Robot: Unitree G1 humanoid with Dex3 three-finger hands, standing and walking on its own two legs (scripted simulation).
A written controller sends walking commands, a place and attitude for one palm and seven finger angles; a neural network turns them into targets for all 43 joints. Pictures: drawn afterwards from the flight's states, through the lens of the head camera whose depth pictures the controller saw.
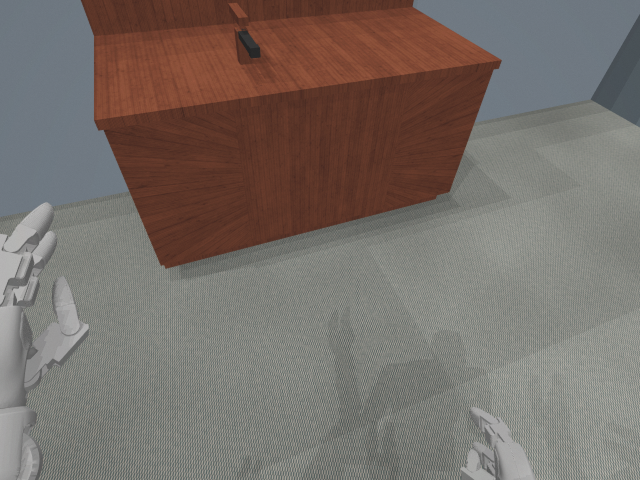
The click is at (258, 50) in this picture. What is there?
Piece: tap's lever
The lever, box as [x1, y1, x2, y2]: [248, 44, 260, 58]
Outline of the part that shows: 257,44 248,45 249,55 251,58 260,56 259,47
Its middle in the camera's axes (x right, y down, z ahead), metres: -0.19 -0.54 +1.11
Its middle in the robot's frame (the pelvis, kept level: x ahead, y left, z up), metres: +1.18 +0.27 +0.03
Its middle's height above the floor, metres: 0.80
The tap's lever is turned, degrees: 0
